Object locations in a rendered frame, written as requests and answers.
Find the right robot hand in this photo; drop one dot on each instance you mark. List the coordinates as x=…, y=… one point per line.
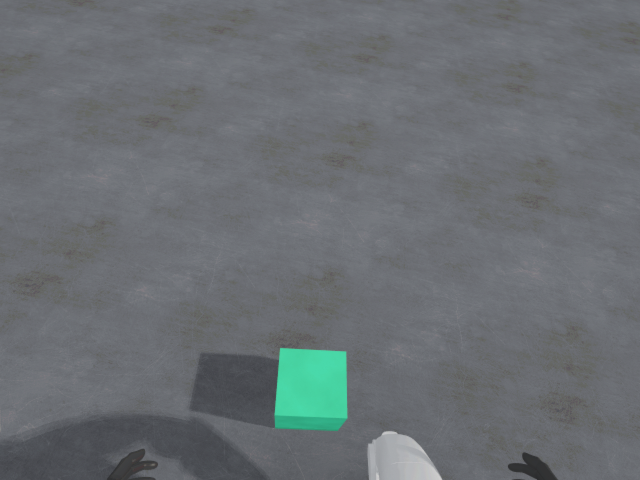
x=534, y=467

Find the left robot hand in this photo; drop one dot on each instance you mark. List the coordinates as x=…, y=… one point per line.
x=131, y=465

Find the right robot thigh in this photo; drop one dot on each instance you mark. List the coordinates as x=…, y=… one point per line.
x=399, y=457

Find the carton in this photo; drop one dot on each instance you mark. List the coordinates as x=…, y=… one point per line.
x=311, y=390

